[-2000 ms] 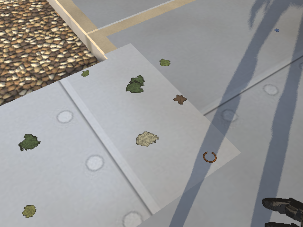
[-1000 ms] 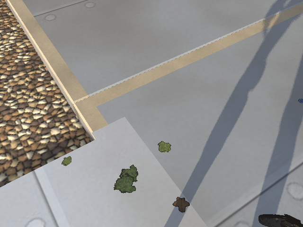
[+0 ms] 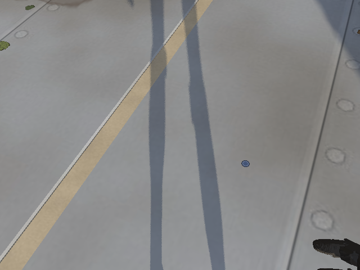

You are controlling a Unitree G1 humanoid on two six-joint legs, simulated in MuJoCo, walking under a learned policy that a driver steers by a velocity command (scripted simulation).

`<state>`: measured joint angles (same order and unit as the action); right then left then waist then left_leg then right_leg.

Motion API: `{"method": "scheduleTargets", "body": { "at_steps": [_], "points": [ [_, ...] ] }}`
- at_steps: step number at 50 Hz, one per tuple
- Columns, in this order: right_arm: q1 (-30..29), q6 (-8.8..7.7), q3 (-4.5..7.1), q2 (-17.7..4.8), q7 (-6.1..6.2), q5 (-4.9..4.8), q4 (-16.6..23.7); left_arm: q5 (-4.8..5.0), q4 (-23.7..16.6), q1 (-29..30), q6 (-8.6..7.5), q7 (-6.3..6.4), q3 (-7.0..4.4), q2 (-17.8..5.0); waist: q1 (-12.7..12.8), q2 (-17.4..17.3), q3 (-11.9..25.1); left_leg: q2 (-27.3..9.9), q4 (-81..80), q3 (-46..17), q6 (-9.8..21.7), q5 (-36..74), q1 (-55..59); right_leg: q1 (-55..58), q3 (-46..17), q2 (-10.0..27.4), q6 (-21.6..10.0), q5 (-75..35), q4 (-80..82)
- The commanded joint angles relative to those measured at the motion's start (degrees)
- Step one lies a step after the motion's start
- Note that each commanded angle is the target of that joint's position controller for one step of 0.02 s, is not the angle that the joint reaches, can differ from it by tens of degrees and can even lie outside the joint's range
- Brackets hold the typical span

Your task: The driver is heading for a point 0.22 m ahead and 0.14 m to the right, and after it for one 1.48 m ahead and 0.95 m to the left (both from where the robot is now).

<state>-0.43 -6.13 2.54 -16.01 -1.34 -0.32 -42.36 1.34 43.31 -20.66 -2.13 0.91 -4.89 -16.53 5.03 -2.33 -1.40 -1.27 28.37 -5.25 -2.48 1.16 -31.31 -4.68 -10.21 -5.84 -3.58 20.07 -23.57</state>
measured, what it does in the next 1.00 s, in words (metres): walks ahead, turning left: left foot, then right foot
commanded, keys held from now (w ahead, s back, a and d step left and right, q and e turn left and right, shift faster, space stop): w+e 0.02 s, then q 0.98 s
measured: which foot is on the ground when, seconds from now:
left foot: up 0.00-0.04, down 0.06-0.46, up 0.48-0.84, down 0.86-1.00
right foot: down 0.00-0.06, up 0.08-0.44, down 0.46-0.86, up 0.88-1.00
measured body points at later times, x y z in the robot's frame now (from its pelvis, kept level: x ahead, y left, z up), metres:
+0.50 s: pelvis +0.17 +0.02 +0.00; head +0.20 +0.01 +0.45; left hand +0.34 +0.29 -0.08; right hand +0.28 -0.27 -0.13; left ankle +0.16 +0.14 -0.73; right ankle +0.22 -0.10 -0.74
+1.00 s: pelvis +0.17 +0.06 +0.00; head +0.20 +0.11 +0.45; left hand +0.19 +0.39 -0.12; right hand +0.42 -0.14 -0.08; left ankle +0.15 +0.15 -0.74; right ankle +0.21 -0.09 -0.66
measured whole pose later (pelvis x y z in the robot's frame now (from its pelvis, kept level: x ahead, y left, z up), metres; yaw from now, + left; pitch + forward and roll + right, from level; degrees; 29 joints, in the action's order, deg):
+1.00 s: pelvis +0.17 +0.06 +0.00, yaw +24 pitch +2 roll -2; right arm 9.7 1.6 3.8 -17.5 -0.1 -0.1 -39.7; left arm -0.4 42.7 -7.8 1.1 2.7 -5.3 -19.0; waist -0.1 2.0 -3.4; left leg 2.0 28.6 -2.4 2.9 -13.2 -17.1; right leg -29.3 -1.0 1.3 3.8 26.9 -62.4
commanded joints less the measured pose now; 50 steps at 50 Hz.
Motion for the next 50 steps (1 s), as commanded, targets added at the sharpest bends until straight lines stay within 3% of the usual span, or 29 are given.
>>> {"method": "scheduleTargets", "body": {
  "at_steps": [1,2,3,4,5,6,7,9,10,12,15,19,22,23,24,25,26,28,31,34,39,42,43,44,45,46,47,48,50],
  "points": [
    [1.4,-1.73,2.73,-8.0,-0.06,-0.22,3.0,-0.10,-3.1,1.1,-0.03,0.50,-2.09,-8.1,-4.7,9.9,2.1,1.0,-2.5,1.3,2.4,-4.0,10.9,-3.4,-12.9,13.4,-6.3,-15.4,-0.7],
    [7.1,-2.04,3.51,-9.6,0.19,0.74,1.4,-0.56,-3.3,1.5,0.01,0.48,-1.30,-6.0,-7.4,9.4,5.3,-0.2,-3.7,1.8,4.3,-2.1,18.2,-3.3,-9.8,10.4,-4.3,-21.7,-8.0],
    [14.2,-2.27,4.01,-12.4,0.34,2.36,0.8,-1.63,-4.2,0.3,-0.02,0.56,-0.08,-2.9,-9.5,3.9,13.5,-9.1,-1.4,-6.3,7.9,4.0,31.4,-8.2,-5.2,6.8,-1.6,-16.3,-23.1],
    [18.7,-1.41,5.13,-16.7,-0.02,3.16,-1.8,-0.19,-4.4,-9.4,-0.52,0.66,0.73,0.1,-5.4,-16.1,19.2,-20.5,-5.5,-31.7,19.1,5.7,47.5,-27.3,0.9,-2.1,3.3,10.7,-42.1],
    [19.0,-1.23,4.00,-11.4,-0.68,0.72,-2.0,0.05,-2.4,-11.1,-0.70,0.85,0.21,-4.9,-6.5,-12.7,18.4,-21.8,-7.8,-38.6,20.6,2.0,47.8,-32.9,-2.5,0.2,4.4,16.5,-50.1],
    [15.3,-0.91,2.86,-7.8,-0.77,0.10,-1.0,-0.01,-2.7,-5.1,-0.45,0.79,-0.46,-7.6,-7.6,-6.8,12.2,-19.3,-7.1,-29.6,18.8,6.5,42.1,-34.4,-2.5,1.9,5.0,13.1,-53.0],
    [11.7,-0.40,2.04,-6.4,-0.85,0.53,-0.2,-0.99,-3.6,-0.2,-0.17,0.96,-0.48,-8.1,-6.9,-1.9,9.6,-16.7,-6.5,-21.8,17.3,14.3,36.1,-32.9,0.7,4.4,5.5,10.1,-51.7],
    [8.7,0.18,0.90,-4.3,-0.73,0.61,-0.6,-2.52,-5.8,5.0,-0.06,0.97,-0.53,-6.8,-5.1,-0.8,6.0,-12.2,-7.0,-13.8,16.1,27.9,26.7,-28.6,3.2,8.0,5.8,6.6,-42.5],
    [8.7,0.35,0.73,-4.1,-0.66,0.66,-1.4,-2.43,-6.2,5.1,0.05,0.90,0.01,-4.7,-4.2,-2.4,6.1,-10.3,-7.3,-11.9,15.3,30.8,24.9,-25.7,4.0,8.3,6.1,5.9,-36.2],
    [9.0,1.08,1.75,-7.5,-0.13,0.67,-2.2,-1.98,-6.4,5.3,0.35,1.10,0.91,-2.0,-3.7,-4.9,7.7,-9.2,-7.5,-9.9,16.0,35.3,23.0,-20.7,6.3,6.9,7.4,5.4,-26.2],
    [9.2,2.88,3.50,-12.1,0.84,-0.33,-2.0,-1.23,-6.3,6.8,1.28,1.69,0.61,-3.7,-4.1,-5.0,10.0,-9.4,-8.7,-10.9,16.0,27.7,21.0,-15.3,7.0,4.7,7.7,-1.9,-19.2],
    [9.2,4.86,3.65,-11.2,1.60,-1.39,-2.1,-1.24,-7.7,12.1,2.54,1.73,0.29,-4.4,-5.3,-5.2,6.8,-8.0,-9.5,-14.6,14.2,5.8,17.4,-13.3,5.5,3.7,7.0,-4.6,-13.3],
    [7.7,6.08,3.33,-9.7,2.51,-1.73,-1.4,-1.20,-7.4,10.6,1.31,1.22,-0.16,-4.6,-2.9,-5.2,5.0,-5.1,-6.0,-17.2,11.1,-2.8,15.1,-6.5,5.8,4.0,5.1,-12.3,0.6],
    [8.9,6.27,2.77,-7.9,2.79,-1.39,-1.2,-1.68,-7.3,9.4,0.88,1.38,-0.77,-6.8,-3.1,-3.0,6.0,-3.1,-2.2,-16.2,8.5,-8.4,12.1,-1.2,3.1,9.1,3.1,-16.3,3.0],
    [11.6,6.27,1.77,-4.3,2.72,-0.21,-0.9,-2.63,-8.0,8.3,1.06,1.97,-1.38,-10.2,-4.6,7.9,8.7,2.2,10.4,-9.4,5.1,-25.2,6.4,4.9,-6.6,21.3,-1.7,-27.6,3.3],
    [12.8,6.04,2.14,-5.5,2.88,-0.68,0.6,-4.20,-7.5,8.8,1.41,1.34,-1.79,-11.6,-5.5,18.9,7.9,7.2,20.7,-0.7,2.6,-39.3,-1.7,2.7,-17.7,29.4,-10.5,-34.2,5.4],
    [14.4,6.07,3.38,-9.7,2.92,-0.33,-0.5,-3.69,-8.2,10.1,1.12,1.13,-1.12,-8.8,-5.5,14.3,7.4,3.7,31.2,-1.6,0.6,-38.6,-2.6,1.8,-16.7,29.3,-12.7,-34.1,5.5],
    [15.8,7.62,4.49,-10.7,3.25,-0.92,-2.5,-2.63,-8.9,14.8,0.76,1.04,-0.12,-5.4,-7.1,8.9,5.4,2.1,37.6,-1.1,-1.7,-32.5,-3.2,-0.3,-6.0,23.0,-8.6,-32.3,4.0],
    [13.0,8.81,3.64,-7.4,2.89,-1.03,-0.3,-2.37,-7.6,15.1,1.10,1.26,-0.41,-6.5,-6.1,10.0,3.5,1.0,35.4,2.0,-3.9,-26.3,-2.7,-2.8,1.1,20.3,-8.5,-34.2,4.8],
    [9.6,8.71,2.74,-5.8,1.94,-1.05,2.5,-2.33,-6.5,13.7,1.79,1.82,-1.08,-7.8,-4.4,11.3,5.6,-0.4,26.3,3.9,-4.1,-24.0,0.1,-0.4,4.1,21.0,-9.3,-34.1,4.6],
    [8.6,9.13,2.94,-7.4,0.36,-0.87,4.8,-1.18,-5.3,13.5,2.18,1.16,-2.10,-10.6,-4.0,12.4,6.7,-0.1,13.4,7.6,-1.2,-21.4,8.9,-1.0,6.5,23.4,-8.7,-32.4,2.9],
    [12.9,9.47,3.81,-8.2,-0.05,-0.62,3.9,0.34,-3.9,13.2,2.00,0.93,-2.05,-9.9,-6.7,10.5,6.3,2.1,-1.7,8.9,3.2,-10.3,19.7,-5.6,10.3,21.5,-3.2,-24.1,-4.3],
    [14.8,9.44,4.89,-11.4,0.63,-0.58,3.8,-0.65,-2.6,9.7,1.82,0.59,-1.54,-7.7,-6.3,2.5,6.8,-1.8,-5.9,1.8,6.0,2.3,27.8,-12.8,15.2,18.0,1.8,-14.1,-13.3],
    [15.2,9.31,6.23,-18.6,1.77,-0.08,5.4,-4.09,-5.3,10.0,1.81,0.25,-0.04,-3.7,-4.6,-16.6,6.8,-18.1,-5.7,-20.2,15.4,25.5,35.6,-30.0,19.0,9.4,8.2,17.5,-31.7],
    [16.7,7.99,5.56,-16.9,1.01,2.11,6.1,-2.95,-6.8,16.1,1.65,0.90,-0.73,-6.2,-9.8,-11.0,10.2,-21.6,-7.8,-25.0,23.7,22.6,31.0,-33.0,8.9,6.3,8.2,21.0,-41.6],
    [14.4,6.87,5.06,-15.4,0.76,2.17,6.0,-1.43,-6.7,16.9,1.93,1.27,-1.34,-8.0,-8.5,-6.4,7.7,-18.3,-8.6,-19.8,21.8,17.3,29.0,-33.7,6.9,7.4,7.4,16.5,-44.7],
    [11.3,6.32,4.80,-13.8,1.09,1.01,6.0,-1.21,-5.9,15.8,2.21,1.72,-1.67,-8.3,-6.7,-4.7,5.8,-14.7,-8.6,-16.0,18.3,11.6,27.5,-34.2,6.3,8.2,6.9,11.2,-43.5],
    [9.2,6.38,4.20,-11.9,1.49,-0.01,6.3,-1.64,-4.8,15.0,2.47,2.27,-1.93,-8.4,-6.0,-3.6,5.2,-12.8,-8.6,-14.5,16.1,8.3,26.8,-34.1,5.8,8.7,7.0,7.8,-42.2],
    [8.0,6.84,3.58,-11.0,2.20,-0.20,6.8,-1.89,-4.5,13.3,2.49,2.35,-2.11,-8.1,-4.6,-4.8,5.8,-10.6,-9.0,-12.9,15.4,8.8,23.7,-30.4,6.1,7.3,7.8,2.9,-42.6]
  ]
}}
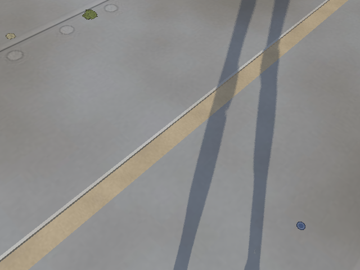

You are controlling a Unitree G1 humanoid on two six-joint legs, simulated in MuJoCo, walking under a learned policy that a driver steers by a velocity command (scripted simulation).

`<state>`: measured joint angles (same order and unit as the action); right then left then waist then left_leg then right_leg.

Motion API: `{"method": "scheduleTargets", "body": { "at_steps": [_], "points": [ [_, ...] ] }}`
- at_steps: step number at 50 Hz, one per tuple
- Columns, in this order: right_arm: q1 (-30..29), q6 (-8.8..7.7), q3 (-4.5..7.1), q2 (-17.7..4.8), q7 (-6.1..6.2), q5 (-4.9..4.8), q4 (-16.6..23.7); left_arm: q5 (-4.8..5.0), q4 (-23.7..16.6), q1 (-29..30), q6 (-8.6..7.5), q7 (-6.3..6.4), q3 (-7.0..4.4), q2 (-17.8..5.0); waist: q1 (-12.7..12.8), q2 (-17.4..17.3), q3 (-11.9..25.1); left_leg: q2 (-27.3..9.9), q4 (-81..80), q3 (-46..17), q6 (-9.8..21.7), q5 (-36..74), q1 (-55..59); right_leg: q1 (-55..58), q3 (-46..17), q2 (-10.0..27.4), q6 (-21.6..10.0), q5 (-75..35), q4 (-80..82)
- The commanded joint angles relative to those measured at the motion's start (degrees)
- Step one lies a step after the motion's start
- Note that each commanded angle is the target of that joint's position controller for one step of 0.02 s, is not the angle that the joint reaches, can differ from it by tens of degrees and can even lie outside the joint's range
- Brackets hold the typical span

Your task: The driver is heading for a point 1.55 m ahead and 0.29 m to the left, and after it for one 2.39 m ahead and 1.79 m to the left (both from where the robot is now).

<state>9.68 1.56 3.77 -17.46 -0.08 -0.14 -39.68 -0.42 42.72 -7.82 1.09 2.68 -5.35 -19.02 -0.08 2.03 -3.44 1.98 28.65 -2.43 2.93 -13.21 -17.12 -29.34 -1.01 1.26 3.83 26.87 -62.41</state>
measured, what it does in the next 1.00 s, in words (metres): steps on the spot, turning left: right foot, then left foot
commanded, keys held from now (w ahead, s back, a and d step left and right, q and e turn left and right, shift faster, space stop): q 0.56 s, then no key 0.44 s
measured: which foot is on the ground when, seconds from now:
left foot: down 0.00-0.36, up 0.38-0.74, down 0.76-1.00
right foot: up 0.00-0.34, down 0.36-0.76, up 0.78-1.00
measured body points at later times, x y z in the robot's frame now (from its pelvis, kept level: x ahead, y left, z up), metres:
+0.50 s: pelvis +0.01 -0.03 +0.00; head +0.05 -0.04 +0.45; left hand +0.08 +0.28 -0.08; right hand +0.24 -0.28 -0.10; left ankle -0.05 +0.09 -0.66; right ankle +0.05 -0.14 -0.74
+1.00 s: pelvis -0.01 +0.02 +0.00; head +0.00 +0.04 +0.45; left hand -0.04 +0.33 -0.12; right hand +0.25 -0.13 -0.09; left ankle -0.05 +0.10 -0.74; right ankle +0.04 -0.14 -0.70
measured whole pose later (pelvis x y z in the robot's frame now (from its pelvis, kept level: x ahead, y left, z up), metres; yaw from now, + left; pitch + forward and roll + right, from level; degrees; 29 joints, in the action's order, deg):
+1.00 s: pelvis -0.01 +0.02 +0.00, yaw +26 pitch +0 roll +0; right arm 7.7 0.5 1.2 -13.3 0.2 0.8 -39.4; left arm 0.2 45.8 -10.5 1.8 1.5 -3.8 -18.4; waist 0.9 2.4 -2.7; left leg 2.3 25.8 -1.1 2.5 -13.2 -12.5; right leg -19.9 -1.3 3.7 5.6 25.0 -47.2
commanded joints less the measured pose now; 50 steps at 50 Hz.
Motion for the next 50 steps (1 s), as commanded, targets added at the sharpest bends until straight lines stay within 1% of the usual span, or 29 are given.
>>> {"method": "scheduleTargets", "body": {
  "at_steps": [1,7,10,13,15,17,18,19,20,21,22,23,24,25,27,29,31,34,36,37,38,39,40,41,42,43,44,47,50],
  "points": [
    [-1.8,-0.78,2.25,-9.3,1.20,-0.20,4.2,0.09,-3.9,-0.2,-0.88,0.42,-1.58,-5.1,0.6,-9.3,8.6,-13.4,-9.3,-15.6,10.2,22.8,9.9,-5.2,-3.2,-0.3,0.6,-5.4,-2.9],
    [-0.5,-0.31,2.77,-10.7,2.06,-0.40,4.6,0.31,-5.0,2.5,-1.43,-0.16,-0.81,-3.4,-0.9,-10.0,7.8,-11.9,-9.0,-19.8,10.0,13.0,10.3,-2.6,-4.6,-1.8,1.8,-7.9,12.9],
    [-0.9,0.04,3.01,-11.2,1.75,-0.31,5.0,0.61,-5.3,2.9,-1.95,-0.75,-0.78,-3.7,-1.3,-10.7,7.0,-11.4,-8.6,-23.1,10.2,10.6,7.6,1.5,-5.0,-2.8,1.5,-6.7,18.3],
    [-1.5,0.43,3.14,-11.2,1.36,-0.57,5.5,0.95,-5.4,2.4,-2.72,-1.42,-0.88,-4.0,-1.4,-11.1,7.4,-11.0,-7.2,-26.7,10.0,13.8,7.7,5.1,-5.2,-3.7,0.7,-5.6,23.4],
    [-2.3,0.74,3.16,-11.1,1.29,-0.97,5.9,1.14,-5.3,1.1,-3.23,-1.94,-0.98,-4.1,-0.7,-11.3,8.0,-10.2,-5.7,-28.7,9.3,16.8,8.4,8.4,-5.1,-4.1,-0.2,-6.8,29.1],
    [-3.9,1.17,2.91,-10.3,1.62,-1.76,6.5,1.03,-4.2,-2.3,-3.63,-2.25,-1.33,-4.3,1.8,-10.5,8.5,-7.3,-2.8,-27.9,6.2,14.8,5.9,16.6,-4.0,-3.3,-1.6,-17.1,41.6],
    [-2.2,1.13,2.36,-8.2,1.76,-1.55,6.6,0.38,-4.1,-3.5,-3.50,-2.01,-1.97,-6.9,1.1,-6.4,10.1,-4.4,2.1,-24.8,3.2,5.0,0.9,23.6,-8.7,3.7,-4.2,-22.2,43.4],
    [2.0,0.83,1.80,-5.7,1.52,-1.09,6.8,-0.61,-5.1,-0.8,-2.78,-1.60,-2.64,-11.5,-3.0,9.0,9.3,4.7,13.3,-13.5,-0.7,-15.5,-9.0,27.8,-21.0,15.1,-11.1,-34.7,43.8],
    [1.5,0.31,3.24,-10.2,1.59,-0.93,6.7,-2.16,-5.5,-1.3,-2.75,-1.83,-2.37,-9.9,-0.9,12.0,7.9,5.7,26.6,-8.4,-3.7,-25.2,-14.4,24.0,-28.0,21.9,-18.9,-38.8,45.1],
    [2.6,0.31,4.43,-13.2,1.57,-0.78,5.9,-1.63,-6.4,0.9,-2.86,-1.66,-1.43,-7.2,-1.8,7.3,6.9,2.5,34.7,-8.2,-5.2,-21.8,-14.9,22.4,-24.2,21.1,-19.4,-36.9,44.6],
    [3.1,0.80,4.72,-12.8,1.64,-1.00,4.7,-0.93,-6.7,3.2,-2.75,-1.40,-0.84,-5.2,-2.4,5.3,5.6,1.7,37.7,-7.4,-6.2,-18.1,-15.1,21.3,-18.6,17.1,-16.8,-33.5,44.1],
    [3.7,1.47,4.54,-11.3,1.86,-0.93,3.9,-0.20,-7.0,4.1,-2.60,-1.14,-0.49,-4.3,-2.3,4.8,4.8,1.4,40.1,-6.8,-7.3,-14.9,-16.3,21.6,-14.7,14.3,-15.1,-30.8,43.7],
    [3.7,1.92,4.18,-9.9,1.74,-1.03,3.9,0.21,-6.9,4.1,-2.44,-0.87,-0.21,-4.0,-1.7,5.2,4.0,1.1,41.8,-6.1,-8.2,-13.0,-17.3,21.8,-12.3,13.4,-15.0,-32.0,43.6],
    [2.9,2.01,3.78,-8.6,1.50,-1.33,4.5,0.08,-6.8,3.4,-2.13,-0.64,-0.12,-4.2,-1.2,5.7,3.6,0.7,40.9,-4.2,-8.7,-11.6,-17.3,21.7,-9.6,12.2,-15.1,-32.8,44.0],
    [-0.2,1.79,3.17,-7.1,1.28,-1.74,6.4,-0.41,-6.3,1.0,-1.56,-0.22,-0.38,-4.9,1.0,7.3,4.0,-0.6,35.5,-1.9,-9.6,-10.2,-18.7,25.5,-7.5,12.2,-16.1,-34.0,44.2],
    [-2.1,1.57,2.57,-6.2,1.00,-1.30,7.7,-0.45,-5.8,-0.8,-1.11,-0.17,-0.82,-6.2,2.5,7.6,5.6,-2.2,29.8,-1.1,-10.0,-11.1,-17.1,28.2,-7.3,13.7,-17.1,-35.8,43.7],
    [-2.1,1.41,1.77,-4.8,0.64,-0.65,8.2,-0.05,-5.7,0.0,-0.83,-0.76,-1.24,-7.7,2.4,7.7,6.8,-2.9,23.0,0.5,-9.3,-12.4,-11.4,26.7,-5.7,14.1,-17.3,-37.8,43.2],
    [-0.5,1.45,1.73,-5.5,0.36,-0.63,7.8,0.90,-5.2,0.5,-0.67,-1.80,-1.39,-8.8,2.1,8.6,7.3,-2.0,13.7,3.1,-7.9,-10.9,-4.4,24.8,-5.0,14.8,-17.3,-39.8,42.0],
    [2.3,1.49,1.81,-5.3,0.07,-0.59,6.6,1.92,-4.6,1.2,-0.67,-2.08,-1.05,-8.6,0.2,8.0,7.2,-1.1,2.0,4.4,-5.7,-3.2,1.6,23.3,-4.3,14.2,-15.6,-38.1,39.3],
    [4.4,1.42,1.89,-5.4,-0.02,-0.42,5.6,2.38,-3.9,0.9,-0.78,-2.09,-0.55,-7.5,-1.1,7.0,7.1,-0.5,-6.3,4.8,-4.0,3.8,7.2,20.7,-3.3,13.1,-13.4,-35.3,37.2],
    [5.0,1.44,2.10,-7.1,0.30,-0.27,5.8,1.78,-2.3,-2.6,-1.28,-2.35,0.38,-5.1,-0.8,2.9,8.2,-3.3,-9.9,0.2,-2.4,12.1,15.1,15.7,-1.1,11.0,-8.9,-28.0,34.1],
    [6.0,1.51,2.75,-12.1,1.21,0.25,6.9,-1.71,-3.4,-4.1,-1.84,-2.99,2.19,-0.5,1.3,-13.2,12.1,-17.4,-7.8,-16.0,2.0,33.6,24.2,6.3,4.5,5.4,-2.7,-4.8,21.6],
    [3.3,0.61,1.74,-9.9,0.75,1.80,7.2,-0.85,-4.7,-0.2,-1.68,-2.39,1.71,-1.9,-0.5,-16.0,10.5,-23.7,-8.2,-20.5,12.5,32.6,14.8,3.1,1.9,2.3,-0.3,10.2,15.2],
    [2.1,-0.50,1.26,-8.1,0.22,2.22,7.1,0.29,-4.3,1.3,-1.17,-1.78,0.70,-5.6,-1.6,-11.8,8.3,-21.2,-9.8,-18.6,13.9,26.5,11.5,3.4,-0.3,3.2,0.4,10.3,9.6],
    [0.4,-1.30,0.78,-6.8,0.13,2.04,6.0,0.69,-3.7,1.1,-0.79,-1.61,0.35,-5.8,-0.6,-11.6,6.9,-18.0,-10.1,-15.2,11.6,22.3,10.6,2.9,-1.3,3.4,0.5,7.5,7.6],
    [-1.1,-1.70,0.86,-7.2,0.13,1.55,5.7,0.61,-2.2,-0.4,-0.29,-1.21,0.10,-5.6,-0.1,-11.0,6.1,-15.9,-10.2,-13.0,9.6,19.5,10.5,2.4,-1.5,3.4,0.8,5.0,7.3],
    [-2.4,-2.01,0.68,-6.9,0.23,0.95,5.3,0.27,-1.7,-1.1,0.16,-0.92,-0.11,-5.9,0.2,-11.1,5.2,-15.3,-10.1,-12.1,9.0,21.6,9.6,2.7,-2.0,3.5,1.4,2.2,6.8],
    [-3.5,-2.04,-0.12,-4.6,0.59,0.97,4.1,0.70,-0.2,-3.3,0.16,-1.07,0.51,-3.5,1.2,-10.2,6.2,-12.9,-9.4,-8.2,8.9,24.5,8.6,7.1,-1.2,3.1,2.2,-2.3,10.4],
    [-3.2,-1.61,-0.04,-4.7,0.60,0.99,2.6,0.63,-0.3,-1.1,-0.02,-1.11,1.30,-2.3,-0.5,-9.9,6.1,-12.9,-8.6,-9.0,9.3,21.5,9.3,10.4,-0.3,2.7,1.9,-2.5,20.1]
  ]
}}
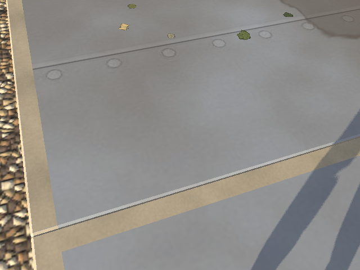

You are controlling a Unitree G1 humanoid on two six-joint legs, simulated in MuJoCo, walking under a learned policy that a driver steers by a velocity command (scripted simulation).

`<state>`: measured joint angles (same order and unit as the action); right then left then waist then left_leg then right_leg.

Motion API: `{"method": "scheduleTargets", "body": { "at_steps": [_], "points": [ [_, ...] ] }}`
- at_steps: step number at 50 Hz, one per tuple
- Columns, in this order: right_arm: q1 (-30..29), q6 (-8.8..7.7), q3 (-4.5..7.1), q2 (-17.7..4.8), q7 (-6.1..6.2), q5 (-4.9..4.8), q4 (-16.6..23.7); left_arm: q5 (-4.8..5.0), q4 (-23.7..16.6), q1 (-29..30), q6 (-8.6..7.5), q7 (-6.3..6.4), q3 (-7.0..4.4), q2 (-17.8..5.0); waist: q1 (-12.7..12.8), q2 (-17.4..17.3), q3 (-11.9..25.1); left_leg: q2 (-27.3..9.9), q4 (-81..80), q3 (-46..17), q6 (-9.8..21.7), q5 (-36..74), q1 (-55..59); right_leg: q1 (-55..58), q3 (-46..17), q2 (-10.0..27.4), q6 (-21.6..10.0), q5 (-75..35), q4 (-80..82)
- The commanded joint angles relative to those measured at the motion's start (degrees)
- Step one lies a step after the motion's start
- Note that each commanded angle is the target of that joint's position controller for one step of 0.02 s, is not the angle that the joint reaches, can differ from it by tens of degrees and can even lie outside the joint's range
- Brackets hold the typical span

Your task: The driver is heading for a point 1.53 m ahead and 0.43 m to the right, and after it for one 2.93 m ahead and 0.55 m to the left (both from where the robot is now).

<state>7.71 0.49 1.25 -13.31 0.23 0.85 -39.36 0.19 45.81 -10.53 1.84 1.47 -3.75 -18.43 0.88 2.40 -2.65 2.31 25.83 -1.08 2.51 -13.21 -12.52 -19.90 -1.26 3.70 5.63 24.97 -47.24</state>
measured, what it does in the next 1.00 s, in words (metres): walks ahead: right foot, then right foot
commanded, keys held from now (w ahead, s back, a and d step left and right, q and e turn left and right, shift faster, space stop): no key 0.30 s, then w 0.70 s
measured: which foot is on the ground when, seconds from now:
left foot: down 0.00-0.98, up 1.00-1.00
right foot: up 0.00-0.08, down 0.10-0.56, up 0.58-0.94, down 0.96-1.00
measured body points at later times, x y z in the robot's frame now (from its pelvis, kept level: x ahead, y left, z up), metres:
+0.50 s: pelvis +0.02 -0.01 -0.01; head +0.02 -0.01 +0.44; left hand +0.08 +0.26 -0.14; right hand +0.11 -0.29 -0.13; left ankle +0.00 +0.10 -0.74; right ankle -0.02 -0.15 -0.74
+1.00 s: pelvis +0.25 -0.05 -0.03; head +0.28 -0.06 +0.42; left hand +0.49 +0.18 -0.10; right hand +0.17 -0.32 -0.16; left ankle +0.02 +0.09 -0.71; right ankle +0.37 -0.14 -0.74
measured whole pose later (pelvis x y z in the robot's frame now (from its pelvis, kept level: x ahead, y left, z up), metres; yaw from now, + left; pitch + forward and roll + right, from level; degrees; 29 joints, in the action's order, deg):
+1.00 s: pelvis +0.25 -0.05 -0.03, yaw +0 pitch +1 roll +0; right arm 26.7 -2.8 2.5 -15.0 0.8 -0.1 -56.7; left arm 1.1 41.4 1.4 -5.1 -2.1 -1.6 -15.4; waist -3.9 -0.1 -2.9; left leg -1.5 34.5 -1.8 0.0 -29.8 3.7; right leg -29.4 3.0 -0.8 -4.2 6.1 -34.4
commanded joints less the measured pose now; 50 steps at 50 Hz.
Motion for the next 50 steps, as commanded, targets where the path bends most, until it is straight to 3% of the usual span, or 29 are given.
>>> {"method": "scheduleTargets", "body": {
  "at_steps": [1,4,5,6,7,8,9,15,16,18,20,24,25,27,28,29,30,31,32,33,35,37,39,41,44,46,48,49,50],
  "points": [
    [-1.2,-0.42,2.49,-9.0,0.26,-0.04,1.8,0.09,-3.2,1.5,-0.81,0.09,-0.24,-3.1,-1.7,-10.2,5.4,-13.6,-5.7,-11.4,10.0,20.0,4.7,2.1,0.1,0.1,-0.1,-0.9,7.8],
    [-2.2,-0.39,1.90,-7.8,0.13,-0.87,0.0,-0.45,-1.5,-1.7,-1.25,-0.11,0.13,-2.8,0.8,-8.3,4.7,-11.9,-5.4,-11.5,7.3,11.6,1.2,10.8,0.8,-0.5,-1.9,-15.9,24.5],
    [-0.2,-0.82,1.68,-7.1,0.03,-0.50,-1.0,-1.27,-1.3,-2.1,-1.45,-0.05,0.01,-4.6,0.2,-5.8,5.2,-10.1,-5.1,-10.8,4.5,7.6,-0.9,15.1,-2.0,1.4,-3.0,-24.3,25.6],
    [1.7,-1.26,1.80,-7.4,-0.33,0.39,-1.5,-1.15,-1.5,-2.0,-1.46,0.11,-0.61,-8.2,-2.0,-0.7,4.9,-6.8,-4.0,-8.0,2.2,2.7,-2.3,16.0,-3.5,4.1,-4.7,-30.0,23.3],
    [1.8,-1.22,1.95,-7.2,-0.25,0.34,-1.8,-0.43,-0.4,-1.0,-1.60,-0.22,-0.98,-8.4,-2.7,3.2,4.3,-3.9,-4.4,-4.6,0.3,0.4,0.3,10.8,-2.6,3.1,-6.7,-21.1,22.3],
    [-1.0,-1.01,2.00,-8.2,0.00,0.36,-2.1,-0.48,-0.7,-0.1,-1.97,-0.60,-0.37,-5.6,-0.8,1.5,3.1,-3.4,-2.7,-4.0,-0.6,0.3,2.3,8.0,-2.5,2.1,-6.7,-16.6,23.7],
    [-2.0,-0.71,2.10,-7.7,0.35,0.06,-2.1,-0.98,-0.1,0.2,-2.35,-0.61,0.09,-4.3,-0.9,1.5,3.1,-3.5,-2.0,-3.7,-0.6,1.3,3.1,7.0,-2.5,2.0,-6.1,-15.6,24.6],
    [-0.1,0.38,2.33,-7.0,1.12,-0.25,-5.6,-0.74,2.4,-0.8,-3.46,-0.26,0.86,-3.6,-0.6,-0.5,2.2,-3.8,-2.2,-4.0,-0.4,6.0,3.0,7.8,-1.3,0.7,-4.9,-16.5,24.5],
    [0.8,0.45,2.39,-7.0,1.25,-0.42,-6.5,-0.62,3.1,-1.7,-3.31,-0.07,0.89,-3.6,-0.5,-0.9,3.1,-3.0,-2.0,-3.2,-0.4,0.5,3.1,8.1,-0.7,0.0,-5.2,-10.8,24.5],
    [1.6,0.53,2.94,-7.8,1.49,-1.13,-7.4,0.06,3.4,-2.3,-3.00,0.39,0.55,-4.5,-0.4,-1.0,0.1,-1.4,-0.5,-2.1,0.6,-18.2,-1.5,5.0,-1.2,-0.7,-7.5,7.2,24.3],
    [1.7,-0.62,2.86,-7.2,1.46,-1.54,-7.4,0.51,2.9,-3.0,-3.61,0.66,0.60,-4.7,-0.1,-0.4,-4.5,-1.7,0.8,-2.8,1.7,-25.2,-7.5,2.6,-5.2,1.3,-10.1,16.9,26.0],
    [0.6,-4.51,2.57,-4.8,0.04,-2.35,-7.1,1.30,4.2,-7.0,-5.32,0.24,-0.60,-8.1,0.2,7.4,-5.0,-1.0,11.6,2.6,1.0,-11.7,-12.5,8.0,-22.6,13.1,-17.6,19.7,35.3],
    [1.2,-5.05,2.57,-5.0,-0.30,-2.55,-7.3,1.45,3.7,-6.0,-5.29,0.08,-0.61,-8.1,-0.5,7.5,-5.5,-1.6,9.6,2.2,1.9,-11.3,-9.9,5.9,-23.1,13.7,-18.0,17.5,35.7],
    [9.7,-5.61,3.28,-6.3,-0.65,-2.92,-11.2,1.58,1.4,0.9,-5.05,-0.39,0.06,-5.9,-5.6,5.8,-4.5,-1.7,-0.4,1.3,3.4,-7.7,4.5,-1.2,-13.9,8.1,-13.9,7.7,30.7],
    [15.3,-5.89,4.32,-9.6,-0.56,-2.63,-13.6,1.34,-0.6,4.2,-5.52,-0.56,0.94,-2.9,-7.3,-1.6,-3.4,-6.0,-4.7,-8.3,5.3,-9.4,11.6,-7.0,-5.1,1.8,-10.0,-2.1,19.2],
    [22.0,-6.01,6.09,-15.6,-0.84,-2.66,-15.3,0.74,-2.7,5.5,-6.81,-0.49,1.30,-1.3,-8.9,-15.9,-0.5,-15.9,-11.2,-26.4,10.6,-5.6,22.9,-17.4,3.5,-5.0,-5.9,-5.8,0.4],
    [22.9,-6.38,5.26,-13.5,-1.22,-1.59,-14.9,1.15,-3.1,5.2,-7.84,-0.43,0.74,-3.5,-8.9,-15.6,0.4,-22.0,-12.8,-35.7,14.8,3.0,27.1,-26.1,-0.8,-5.5,-5.7,6.3,-12.2],
    [20.8,-6.74,4.23,-10.5,-1.27,-0.87,-14.4,2.38,-2.4,2.9,-8.30,-0.95,0.48,-4.0,-6.5,-10.1,-0.2,-22.2,-11.3,-32.3,14.6,6.2,28.1,-29.9,-3.7,-2.8,-7.2,5.8,-18.8],
    [19.6,-6.84,3.78,-9.1,-1.25,-0.81,-13.9,2.88,-2.0,2.4,-8.48,-1.50,0.74,-3.1,-5.4,-7.9,0.0,-21.1,-11.4,-27.8,13.4,7.2,28.8,-32.5,-3.7,-0.9,-8.5,2.0,-20.9],
    [18.9,-6.58,3.30,-8.4,-1.31,-1.09,-13.9,2.52,-2.5,4.1,-8.58,-1.99,0.75,-2.8,-5.1,-6.1,-1.5,-20.2,-12.3,-23.4,12.1,10.5,28.5,-35.0,-2.5,0.9,-9.1,-1.6,-20.1],
    [19.0,-5.52,2.18,-6.0,-1.06,-1.15,-14.3,1.56,-3.4,6.3,-8.37,-3.11,0.89,-1.4,-4.6,-7.1,-1.7,-17.0,-14.4,-15.8,9.4,17.2,24.9,-32.2,-0.4,2.8,-8.8,-7.1,-15.3],
    [18.0,-4.79,1.93,-6.4,-0.22,-1.36,-13.8,1.00,-4.4,8.4,-7.93,-4.19,1.65,0.8,-4.3,-7.1,-2.2,-14.6,-16.7,-10.5,9.1,18.7,18.8,-27.3,2.3,2.1,-6.7,-12.4,-7.7],
    [16.7,-4.72,2.15,-8.8,0.75,-1.35,-13.3,0.76,-6.5,13.5,-7.81,-4.57,2.63,2.6,-4.9,-6.6,-3.8,-12.2,-19.3,-6.2,8.3,16.3,10.5,-19.0,4.4,0.3,-5.2,-19.4,3.9],
    [18.6,-5.14,2.61,-10.9,1.02,-1.38,-13.9,1.11,-7.6,15.9,-7.50,-4.40,2.48,1.3,-5.2,-8.1,-4.4,-12.9,-21.8,-5.5,8.1,14.0,7.2,-12.0,5.1,-1.6,-5.1,-24.3,10.9],
    [18.8,-5.39,3.01,-11.1,0.91,-2.24,-14.7,1.52,-8.5,16.2,-7.26,-4.11,1.57,-1.9,-3.4,-8.5,-5.2,-15.8,-20.5,-4.7,6.6,18.1,11.7,-10.1,2.8,-1.8,-7.4,-26.4,16.0],
    [17.8,-4.86,3.47,-12.1,0.77,-1.81,-14.5,1.27,-7.6,11.7,-7.24,-3.85,0.43,-4.1,-0.1,-9.3,-1.0,-16.4,-13.0,-3.2,5.0,35.3,15.9,-4.1,3.5,-3.6,-9.7,-23.9,16.0],
    [17.3,-3.77,3.19,-11.2,0.81,-0.95,-13.9,1.48,-2.8,-4.3,-6.55,-3.01,-1.79,-7.4,7.6,-8.8,9.0,-12.7,7.3,-0.1,2.3,44.5,10.7,16.5,4.6,-5.1,-12.6,-21.5,15.1],
    [19.1,-3.66,2.03,-8.1,0.92,0.43,-12.3,0.92,-1.0,-13.3,-6.03,-2.29,-2.77,-11.5,9.2,0.7,16.6,-8.7,26.8,1.5,0.9,23.3,-2.6,32.8,-10.2,6.9,-15.9,-17.0,14.3],
    [27.5,-4.85,0.00,0.4,0.26,-1.05,-12.6,-0.08,0.0,-14.0,-6.31,-3.31,-2.56,-13.2,3.4,17.2,24.9,1.8,44.7,-3.4,-1.4,-18.6,-19.0,43.6,-40.8,18.4,-24.5,2.7,27.6]
  ]
}}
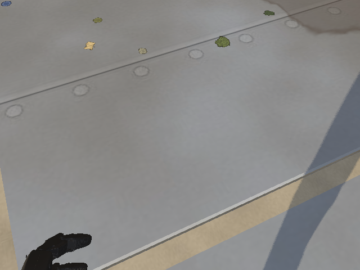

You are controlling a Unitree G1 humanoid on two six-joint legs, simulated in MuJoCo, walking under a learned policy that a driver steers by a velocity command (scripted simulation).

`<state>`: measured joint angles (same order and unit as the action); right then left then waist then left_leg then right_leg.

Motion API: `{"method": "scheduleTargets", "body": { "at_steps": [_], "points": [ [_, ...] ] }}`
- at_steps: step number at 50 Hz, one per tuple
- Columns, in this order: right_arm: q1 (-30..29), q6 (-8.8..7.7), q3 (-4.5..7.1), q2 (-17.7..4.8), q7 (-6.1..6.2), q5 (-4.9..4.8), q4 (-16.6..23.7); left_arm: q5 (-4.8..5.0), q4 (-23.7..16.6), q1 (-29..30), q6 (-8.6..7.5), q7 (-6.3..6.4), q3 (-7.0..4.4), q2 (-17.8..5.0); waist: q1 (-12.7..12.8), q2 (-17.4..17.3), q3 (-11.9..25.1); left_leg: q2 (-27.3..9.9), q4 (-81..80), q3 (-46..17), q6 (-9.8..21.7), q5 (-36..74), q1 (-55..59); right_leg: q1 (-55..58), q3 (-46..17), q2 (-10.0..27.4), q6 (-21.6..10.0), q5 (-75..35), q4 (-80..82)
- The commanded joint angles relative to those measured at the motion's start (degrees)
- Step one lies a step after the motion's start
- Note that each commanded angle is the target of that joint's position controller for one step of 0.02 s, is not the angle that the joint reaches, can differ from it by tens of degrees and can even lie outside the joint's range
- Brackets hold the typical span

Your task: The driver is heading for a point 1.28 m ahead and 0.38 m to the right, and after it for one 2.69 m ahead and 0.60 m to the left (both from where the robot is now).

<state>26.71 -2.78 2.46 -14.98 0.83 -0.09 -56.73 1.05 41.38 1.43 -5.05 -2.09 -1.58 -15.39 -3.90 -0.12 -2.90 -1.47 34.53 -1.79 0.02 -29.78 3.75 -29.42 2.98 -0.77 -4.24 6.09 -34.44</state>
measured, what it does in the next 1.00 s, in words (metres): walks ahead: left foot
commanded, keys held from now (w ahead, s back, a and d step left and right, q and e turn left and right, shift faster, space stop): w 0.70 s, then w+e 0.30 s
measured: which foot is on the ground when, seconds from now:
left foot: up 0.00-0.52, down 0.54-1.00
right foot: down 0.00-0.56, up 0.58-1.00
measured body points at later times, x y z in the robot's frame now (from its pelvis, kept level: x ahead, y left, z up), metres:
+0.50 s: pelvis +0.27 +0.01 +0.02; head +0.30 +0.02 +0.47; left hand +0.24 +0.29 -0.12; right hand +0.50 -0.21 -0.07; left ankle +0.43 +0.14 -0.70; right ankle +0.12 -0.09 -0.71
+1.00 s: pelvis +0.55 +0.02 +0.02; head +0.58 +0.01 +0.47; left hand +0.76 +0.24 -0.08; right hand +0.54 -0.26 -0.11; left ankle +0.43 +0.13 -0.71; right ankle +0.72 -0.13 -0.68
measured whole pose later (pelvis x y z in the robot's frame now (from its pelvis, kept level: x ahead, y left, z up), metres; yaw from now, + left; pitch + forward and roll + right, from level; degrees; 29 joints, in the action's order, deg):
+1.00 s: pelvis +0.55 +0.02 +0.02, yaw -7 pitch +2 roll +3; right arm 17.7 -4.5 3.1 -16.0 0.3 -0.2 -53.2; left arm 1.1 45.4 -5.7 -3.3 -2.5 -2.0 -14.9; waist -3.6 2.3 -1.1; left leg 2.8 10.3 9.1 0.9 -17.4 5.6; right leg -35.6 -0.2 4.2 -2.4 -1.7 -34.1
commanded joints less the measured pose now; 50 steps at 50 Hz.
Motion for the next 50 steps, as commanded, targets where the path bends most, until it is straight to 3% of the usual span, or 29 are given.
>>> {"method": "scheduleTargets", "body": {
  "at_steps": [1,2,3,4,5,7,10,12,16,20,22,24,25,26,27,28,29,30,31,32,34,36,39,42,44,47,50],
  "points": [
    [2.7,-2.79,0.35,-5.3,-0.73,-1.75,4.9,-0.39,3.9,-22.3,0.18,0.02,-3.32,-10.3,9.6,12.0,17.2,2.6,42.1,-7.1,2.1,-1.8,-41.1,46.3,-47.3,21.0,-11.8,28.5,21.1],
    [-3.7,-3.40,1.30,-8.2,-0.88,-2.98,6.9,-0.25,3.3,-17.4,-0.21,0.02,-2.77,-8.4,8.5,7.8,8.4,-0.3,42.1,-5.0,3.2,4.0,-44.0,37.6,-38.0,19.8,-9.7,24.9,21.7],
    [-6.2,-3.65,1.18,-7.8,-0.44,-2.50,7.4,-0.64,2.8,-13.5,-0.59,-0.14,-2.62,-8.0,6.6,2.1,5.1,-3.3,39.4,-4.0,3.3,9.5,-41.3,29.5,-31.0,17.7,-8.9,16.0,22.6],
    [-7.0,-3.46,1.51,-7.2,-0.13,-1.56,7.4,-1.29,2.7,-11.4,-0.94,-0.33,-2.46,-7.0,4.8,1.7,3.4,-5.2,36.4,-3.7,3.1,12.8,-38.7,23.8,-25.1,15.3,-8.5,9.0,23.4],
    [-5.6,-2.85,1.56,-6.4,-0.10,-1.22,7.2,-1.92,2.9,-10.4,-1.27,-0.35,-2.23,-6.1,3.1,3.7,3.9,-6.8,34.7,-4.3,3.0,14.9,-35.1,20.6,-21.5,13.7,-8.2,6.2,24.8],
    [-5.1,-1.68,1.48,-4.9,0.06,-0.98,7.0,-1.51,3.9,-10.9,-1.85,-0.38,-2.11,-5.4,2.0,4.2,3.5,-7.4,31.7,-3.5,2.2,15.7,-33.7,17.6,-17.7,12.5,-9.2,3.6,27.3],
    [-11.5,-0.97,1.56,-5.1,0.31,-0.16,9.6,-1.30,5.5,-13.6,-2.04,0.41,-2.52,-7.4,2.9,2.7,0.2,-8.4,24.0,-3.0,0.3,21.4,-40.0,17.1,-14.9,12.6,-10.2,1.9,30.0],
    [-15.6,-1.35,1.52,-5.1,0.14,0.16,11.0,-1.12,6.4,-15.8,-1.62,1.15,-2.66,-8.2,4.2,1.8,-0.6,-8.2,17.1,-2.6,-0.7,27.6,-43.1,19.4,-13.0,12.2,-9.7,-0.3,30.3],
    [-23.5,-2.42,0.67,-3.4,-0.77,-0.17,13.2,-0.43,8.1,-20.1,-0.88,1.99,-2.74,-9.4,7.2,1.7,-1.4,-5.6,3.2,0.3,-1.0,37.3,-40.6,21.5,-8.2,10.4,-7.6,-3.1,30.0],
    [-30.1,-3.04,0.11,-3.4,-2.17,-0.81,15.9,-0.15,10.5,-24.7,0.37,2.09,-2.76,-9.5,9.4,1.7,-2.7,-4.0,-3.4,0.9,-0.3,35.7,-42.0,29.1,-7.9,12.8,-7.6,-5.8,27.0],
    [-31.6,-3.36,0.14,-4.1,-2.94,-0.95,17.2,-0.08,11.2,-25.5,1.15,2.26,-3.01,-10.0,9.0,2.5,-2.4,-3.3,-5.5,0.7,1.1,31.6,-42.3,33.5,-8.6,14.8,-7.1,-9.7,24.2],
    [-29.4,-3.54,0.63,-5.7,-3.35,-1.02,17.1,-0.02,11.1,-24.7,1.73,2.49,-3.34,-10.8,6.8,3.9,-0.5,-1.8,-6.9,1.6,2.7,27.0,-38.0,36.2,-8.7,15.7,-6.0,-18.3,20.4],
    [-25.4,-3.60,1.32,-7.1,-3.29,-1.00,16.2,-0.10,10.9,-23.5,2.00,2.56,-3.47,-11.4,4.3,5.0,2.3,0.0,-7.5,3.1,3.9,25.4,-31.7,36.3,-7.8,15.0,-5.3,-28.2,15.7],
    [-16.9,-3.60,2.66,-9.5,-2.97,-0.93,13.6,-0.36,10.6,-22.7,2.38,2.60,-3.11,-10.7,-0.1,4.4,7.6,1.5,-8.9,4.5,5.8,26.7,-19.7,33.9,-5.5,12.2,-3.8,-34.6,5.7],
    [-6.0,-3.45,3.89,-13.1,-2.38,-0.23,11.0,-1.22,9.1,-22.6,2.28,2.74,-2.11,-8.9,-4.2,1.4,16.3,-5.7,-5.8,-3.0,9.3,28.2,-1.3,23.0,-3.6,9.4,-2.1,-24.9,-9.7],
    [-0.6,-2.94,5.26,-18.2,-2.28,0.16,9.4,-1.34,8.3,-29.5,0.98,1.97,0.11,-1.4,-1.4,-13.0,24.3,-19.7,-9.0,-30.1,18.6,17.2,20.9,-2.1,-1.7,-1.3,2.5,7.2,-31.5],
    [-0.6,-2.86,3.60,-12.4,-2.37,-0.19,9.6,-0.34,9.2,-27.1,-0.43,1.80,-0.63,-5.3,-3.1,-11.3,24.9,-21.0,-16.1,-39.7,18.5,12.5,21.1,-9.3,-10.2,-1.7,1.7,26.9,-38.4],
    [-5.6,-2.88,2.64,-10.0,-2.29,-0.30,10.2,1.42,7.4,-21.8,-1.31,1.48,-1.88,-9.5,-2.2,-8.6,15.4,-19.1,-17.4,-30.7,15.5,12.4,13.3,-13.7,-10.2,1.7,0.8,23.4,-40.5],
    [-10.4,-2.85,2.19,-8.7,-2.25,-0.22,11.2,1.57,6.7,-18.7,-1.60,1.64,-1.84,-9.4,-0.3,-4.8,10.0,-16.8,-18.9,-23.3,14.1,16.9,4.6,-12.6,-8.1,4.9,0.8,17.9,-38.1],
    [-13.4,-2.90,1.73,-7.0,-2.42,-0.01,11.5,0.66,6.5,-17.1,-1.44,1.88,-2.04,-8.7,1.2,-2.7,5.9,-14.4,-21.2,-18.3,13.4,21.1,-2.6,-11.0,-7.1,6.8,1.3,14.1,-34.4],
    [-15.5,-3.40,1.33,-5.7,-2.67,0.53,11.4,-0.07,7.2,-19.2,-0.08,2.01,-2.07,-6.6,4.1,-4.8,4.4,-11.5,-24.9,-12.8,12.7,25.1,-10.4,-4.7,-7.2,9.0,2.3,9.6,-30.6],
    [-15.2,-3.97,1.66,-6.8,-2.59,0.33,10.5,-0.12,7.3,-19.8,1.08,2.12,-1.79,-4.9,5.2,-4.4,3.3,-11.1,-27.0,-8.5,13.5,29.4,-13.2,-4.6,-6.6,9.5,3.6,7.4,-28.1],
    [-13.2,-4.09,2.09,-8.1,-1.66,0.75,8.8,-0.19,5.5,-14.7,1.51,2.18,-1.82,-4.7,4.0,-3.4,1.0,-10.7,-28.8,-3.1,13.0,32.1,-12.6,-9.0,-7.3,9.5,4.9,-1.0,-19.8],
    [-12.4,-3.95,2.09,-8.8,-0.98,0.72,8.0,-0.11,3.9,-9.7,1.03,1.43,-1.49,-3.7,2.3,-3.2,0.0,-9.1,-29.7,2.8,10.9,32.0,-12.4,-6.7,-6.0,7.5,4.4,-10.6,-8.5],
    [-10.7,-3.81,2.24,-9.6,-0.67,0.44,7.1,-0.07,2.5,-6.0,0.88,0.91,-1.18,-3.1,0.8,-2.7,-0.9,-10.0,-30.3,4.6,10.5,31.4,-10.3,-6.2,-4.7,6.7,3.9,-13.3,-3.9],
    [-8.4,-2.74,2.52,-9.9,-0.43,-0.11,5.6,0.09,0.1,-2.1,0.84,-0.04,-1.08,-3.2,-0.4,-1.9,-2.0,-12.6,-28.1,6.2,9.8,33.8,-2.4,-9.7,-4.5,6.1,2.4,-11.2,-0.3],
    [-8.8,-1.14,3.05,-10.9,0.07,-0.51,5.5,0.04,-2.1,-1.1,0.85,-1.36,-1.46,-4.1,0.7,-2.6,-1.6,-14.7,-22.2,7.8,8.2,44.8,3.9,-10.2,-2.2,4.7,0.2,-3.4,1.2]
  ]
}}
